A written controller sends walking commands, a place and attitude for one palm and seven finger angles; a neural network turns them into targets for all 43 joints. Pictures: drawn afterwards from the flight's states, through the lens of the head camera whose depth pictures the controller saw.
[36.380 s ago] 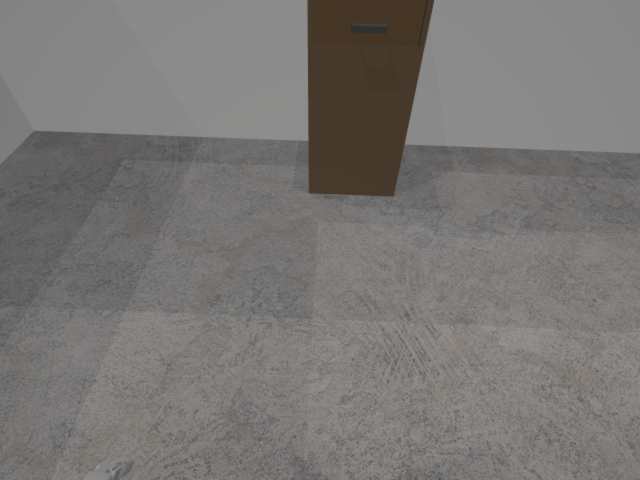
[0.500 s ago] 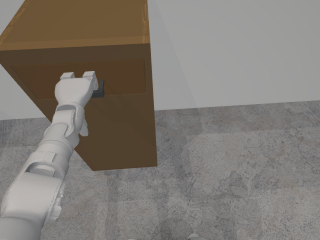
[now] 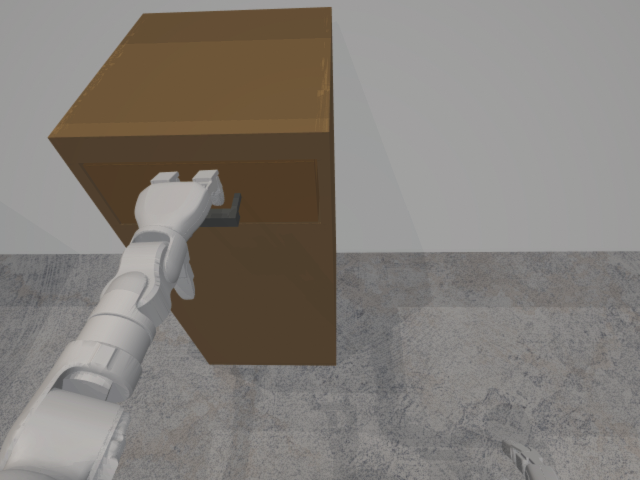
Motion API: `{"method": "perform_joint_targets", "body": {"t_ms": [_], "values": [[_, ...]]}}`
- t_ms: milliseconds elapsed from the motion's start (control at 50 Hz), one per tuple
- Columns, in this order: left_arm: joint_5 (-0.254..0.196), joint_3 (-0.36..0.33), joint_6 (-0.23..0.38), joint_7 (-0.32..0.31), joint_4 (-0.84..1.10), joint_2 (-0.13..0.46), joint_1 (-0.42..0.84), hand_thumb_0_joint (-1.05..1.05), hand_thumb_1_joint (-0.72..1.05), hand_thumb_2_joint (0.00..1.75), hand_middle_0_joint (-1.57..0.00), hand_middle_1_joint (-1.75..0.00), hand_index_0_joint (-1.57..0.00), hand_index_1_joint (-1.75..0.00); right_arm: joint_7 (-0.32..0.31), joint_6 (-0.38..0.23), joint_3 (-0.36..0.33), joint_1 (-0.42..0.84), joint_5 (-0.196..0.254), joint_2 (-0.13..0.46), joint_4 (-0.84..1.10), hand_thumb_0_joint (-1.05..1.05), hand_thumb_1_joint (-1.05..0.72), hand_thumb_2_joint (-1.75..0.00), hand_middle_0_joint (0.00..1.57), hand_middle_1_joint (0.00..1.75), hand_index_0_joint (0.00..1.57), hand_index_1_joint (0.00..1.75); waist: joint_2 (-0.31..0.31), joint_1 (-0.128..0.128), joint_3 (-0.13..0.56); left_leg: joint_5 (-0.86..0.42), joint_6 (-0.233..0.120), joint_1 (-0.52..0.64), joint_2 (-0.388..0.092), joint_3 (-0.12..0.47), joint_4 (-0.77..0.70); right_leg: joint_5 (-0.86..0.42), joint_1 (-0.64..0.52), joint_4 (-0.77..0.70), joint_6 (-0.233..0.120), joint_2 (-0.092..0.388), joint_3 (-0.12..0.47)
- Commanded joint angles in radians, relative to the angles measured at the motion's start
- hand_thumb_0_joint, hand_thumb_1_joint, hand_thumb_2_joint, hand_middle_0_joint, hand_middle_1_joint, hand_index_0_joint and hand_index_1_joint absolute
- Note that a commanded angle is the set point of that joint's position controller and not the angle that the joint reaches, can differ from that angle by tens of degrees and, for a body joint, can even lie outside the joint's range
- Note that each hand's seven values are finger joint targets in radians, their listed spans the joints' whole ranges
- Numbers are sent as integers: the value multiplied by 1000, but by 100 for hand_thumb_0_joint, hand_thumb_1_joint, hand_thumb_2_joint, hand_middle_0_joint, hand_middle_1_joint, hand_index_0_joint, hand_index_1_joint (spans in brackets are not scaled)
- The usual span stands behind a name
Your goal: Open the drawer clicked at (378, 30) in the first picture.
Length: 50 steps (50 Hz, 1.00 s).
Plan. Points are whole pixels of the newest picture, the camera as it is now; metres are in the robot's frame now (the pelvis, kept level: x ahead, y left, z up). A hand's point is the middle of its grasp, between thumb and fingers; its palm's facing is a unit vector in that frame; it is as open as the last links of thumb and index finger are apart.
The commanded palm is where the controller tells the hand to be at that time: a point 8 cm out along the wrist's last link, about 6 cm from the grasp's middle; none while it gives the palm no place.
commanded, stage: re-aim the fingers above the handle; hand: left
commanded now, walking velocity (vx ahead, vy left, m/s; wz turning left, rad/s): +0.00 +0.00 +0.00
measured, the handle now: (204, 208) +0.52 +0.22 +0.01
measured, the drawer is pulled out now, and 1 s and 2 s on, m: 0.00 0.00 0.00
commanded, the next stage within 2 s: none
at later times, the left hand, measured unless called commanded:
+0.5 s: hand (199, 232) +0.42 +0.19 +0.07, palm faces -0.03 -0.04 -1.00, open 13.8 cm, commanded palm +0.39 +0.21 +0.13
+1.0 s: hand (203, 229) +0.42 +0.18 +0.08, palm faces +0.04 -0.05 -1.00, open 13.8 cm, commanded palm +0.40 +0.22 +0.13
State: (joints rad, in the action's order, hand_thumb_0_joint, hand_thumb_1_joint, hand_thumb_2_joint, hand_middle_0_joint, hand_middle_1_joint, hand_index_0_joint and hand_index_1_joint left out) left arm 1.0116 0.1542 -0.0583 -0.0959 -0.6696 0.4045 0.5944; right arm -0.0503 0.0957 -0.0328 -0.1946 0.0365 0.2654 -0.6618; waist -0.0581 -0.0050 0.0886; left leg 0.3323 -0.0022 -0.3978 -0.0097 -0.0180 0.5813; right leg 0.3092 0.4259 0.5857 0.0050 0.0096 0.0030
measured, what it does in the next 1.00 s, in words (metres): stands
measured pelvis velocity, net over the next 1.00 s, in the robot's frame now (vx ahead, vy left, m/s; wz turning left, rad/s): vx -0.02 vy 0.01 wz -0.01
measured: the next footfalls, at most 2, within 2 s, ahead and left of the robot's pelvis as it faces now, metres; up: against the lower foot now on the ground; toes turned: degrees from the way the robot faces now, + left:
none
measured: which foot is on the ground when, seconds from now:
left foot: down 0.00-1.00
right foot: down 0.00-1.00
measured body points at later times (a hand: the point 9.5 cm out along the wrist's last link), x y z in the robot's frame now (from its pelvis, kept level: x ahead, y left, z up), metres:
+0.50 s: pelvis +0.00 +0.00 +0.00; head +0.04 -0.03 +0.45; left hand +0.42 +0.19 +0.12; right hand +0.10 -0.27 -0.14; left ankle -0.03 +0.12 -0.73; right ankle -0.01 -0.12 -0.73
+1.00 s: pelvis -0.02 +0.01 +0.00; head +0.02 -0.01 +0.45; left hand +0.41 +0.18 +0.13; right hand +0.10 -0.26 -0.13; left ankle -0.03 +0.12 -0.73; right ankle -0.01 -0.12 -0.73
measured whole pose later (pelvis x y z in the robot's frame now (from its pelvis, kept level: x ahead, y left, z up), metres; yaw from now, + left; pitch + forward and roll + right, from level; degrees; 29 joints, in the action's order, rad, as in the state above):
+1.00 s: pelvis -0.02 +0.01 +0.00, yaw +0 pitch +8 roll +0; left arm 1.05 0.13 0.08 -0.19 -0.70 0.40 0.64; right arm -0.06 0.06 -0.04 -0.21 0.02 0.25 -0.70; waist -0.04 -0.03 0.07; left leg 0.31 -0.01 -0.42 0.00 -0.03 0.60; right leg 0.29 0.45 0.60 0.01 0.01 0.01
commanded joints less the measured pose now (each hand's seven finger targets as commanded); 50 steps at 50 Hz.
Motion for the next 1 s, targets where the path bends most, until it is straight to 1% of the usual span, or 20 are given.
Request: {"method": "perform_joint_targets", "body": {"t_ms": [0, 40, 80, 100, 120, 160, 200, 280, 380, 400, 420, 500, 560, 600, 680, 740, 800, 860, 900, 980], "values": [[17, -171, 82, -63, 284, 307, 467, 0, -50, 30, -30, -120, -30, -120, -18, -29, -44, -15, -16, 108, 102, 0, -90, -90, 20, 30, 20, 30, 27, -2, 370, -451, -30, 157, 44, -19, -10, -435, -180, -32, -35, -36, -11], [22, -145, 99, -94, 266, 254, 474, 0, -50, 30, -30, -120, -30, -120, -13, -37, -44, -20, -16, 95, 91, 0, -90, -90, 20, 30, 20, 30, 21, -12, 352, -473, -26, 160, 42, -18, 2, -442, -143, -20, -35, -39, -19], [29, -178, 99, -127, 264, 276, 438, 0, -50, 30, -30, -120, -30, -120, -5, -44, -52, -22, -18, 93, 83, 0, -90, -90, 20, 30, 20, 30, -17, 7, 377, -495, -19, 168, 41, -22, 4, -450, -147, -16, -38, -42, -17], [34, -196, 88, -140, 244, 301, 435, 0, -50, 30, -30, -120, -30, -120, -4, -43, -51, -22, -19, 100, 79, 0, -90, -90, 20, 30, 20, 30, -3, 2, 381, -487, -17, 155, 43, -21, 4, -446, -161, -16, -38, -43, -18], [35, -157, 76, -146, 225, 263, 455, 0, -50, 30, -30, -120, -30, -120, 0, -45, -47, -21, -18, 95, 74, 0, -90, -90, 20, 30, 20, 30, -14, -7, 370, -471, -16, 152, 42, -22, 4, -437, -141, -15, -36, -40, -21], [31, -153, 47, -151, 161, 259, 456, 0, -50, 30, -30, -120, -30, -120, 0, -44, -48, -25, -13, 103, 60, 0, -90, -90, 20, 30, 20, 30, 41, -21, 341, -434, -19, 127, 40, -25, -3, -424, -134, -24, -33, -41, -23], [25, -150, 18, -136, 131, 262, 438, 0, -50, 30, -30, -120, -30, -120, 0, -41, -49, -24, -13, 114, 63, 0, -90, -90, 20, 30, 20, 30, 64, -19, 358, -425, -22, 119, 43, -27, -9, -428, -164, -30, -32, -40, -22], [-2, -72, 11, -79, 198, 188, 429, 0, -50, 30, -30, -120, -30, -120, 0, -34, -56, -24, -12, 115, 79, 0, -90, -90, 20, 30, 20, 30, 62, -27, 412, -455, -31, 164, 45, -26, -3, -469, -183, -34, -29, -40, -21], [-14, -111, 55, -43, 205, 221, 361, 0, -50, 30, -30, -120, -30, -120, -7, -22, -50, -21, -10, 116, 82, 0, -90, -90, 20, 30, 20, 30, 108, -19, 326, -442, -32, 127, 43, -15, -14, -461, -170, -37, -28, -42, -26], [-14, -125, 70, -49, 226, 239, 380, 0, -50, 30, -30, -120, -30, -120, -7, -22, -50, -21, -12, 120, 82, 0, -90, -90, 20, 30, 20, 30, 84, -14, 325, -438, -31, 123, 43, -17, -19, -450, -177, -42, -31, -39, -21], [-3, -179, 81, -65, 222, 290, 373, 0, -50, 30, -30, -120, -30, -120, -7, -23, -50, -26, -13, 116, 79, 0, -90, -90, 20, 30, 20, 30, 83, 2, 328, -438, -30, 110, 42, -15, -21, -445, -181, -31, -33, -40, -21], [22, -282, 94, -136, 235, 378, 358, 0, -50, 30, -30, -120, -30, -120, -2, -29, -51, -26, -19, 108, 75, 0, -90, -90, 20, 30, 20, 30, 34, 36, 352, -455, -19, 94, 40, -24, -30, -447, -215, -22, -40, -41, -14], [33, -281, 64, -173, 191, 368, 329, 0, -50, 30, -30, -120, -30, -120, 0, -40, -49, -17, -15, 101, 72, 0, -90, -90, 20, 30, 20, 30, 57, 35, 330, -405, -21, 67, 40, -39, -40, -424, -215, -28, -34, -40, -11], [41, -258, 38, -174, 161, 362, 357, 0, -50, 30, -30, -120, -30, -120, 0, -43, -51, -18, -10, 112, 68, 0, -90, -90, 20, 30, 20, 30, 51, 17, 323, -374, -19, 72, 37, -39, -49, -379, -198, -39, -34, -41, -14], [18, -107, 6, -117, 169, 232, 402, 0, -50, 30, -30, -120, -30, -120, -2, -53, -60, -28, -1, 123, 72, 0, -90, -90, 20, 30, 20, 30, 48, -27, 332, -354, -27, 140, 31, -35, -49, -338, -142, -61, -32, -45, -21], [-22, 8, 31, -56, 221, 115, 449, 0, -50, 30, -30, -120, -30, -120, -11, -59, -64, -27, 0, 122, 79, 0, -90, -90, 20, 30, 20, 30, 51, -68, 302, -330, -33, 187, 31, -14, -45, -291, -84, -79, -29, -46, -29], [-23, -6, 85, -37, 263, 144, 502, 0, -50, 30, -30, -120, -30, -120, -20, -62, -61, -34, -10, 121, 73, 0, -90, -90, 20, 30, 20, 30, 35, -69, 309, -341, -30, 203, 35, 2, -38, -279, -72, -77, -33, -45, -30], [-1, -95, 128, -75, 238, 225, 522, 0, -50, 30, -30, -120, -30, -120, -19, -59, -54, -45, -17, 112, 59, 0, -90, -90, 20, 30, 20, 30, 13, -34, 313, -361, -21, 180, 37, 3, -35, -290, -76, -55, -40, -44, -32], [20, -214, 133, -123, 189, 347, 526, 0, -50, 30, -30, -120, -30, -120, -17, -53, -47, -47, -20, 116, 50, 0, -90, -90, 20, 30, 20, 30, 24, -1, 324, -363, -13, 135, 38, 0, -42, -293, -116, -44, -44, -43, -30], [51, -264, 77, -218, 108, 373, 477, 0, -50, 30, -30, -120, -30, -120, -5, -57, -31, -16, -20, 92, 54, 0, -90, -90, 20, 30, 20, 30, 11, 40, 321, -345, -5, 69, 38, -26, -55, -306, -156, -28, -43, -40, -24]]}}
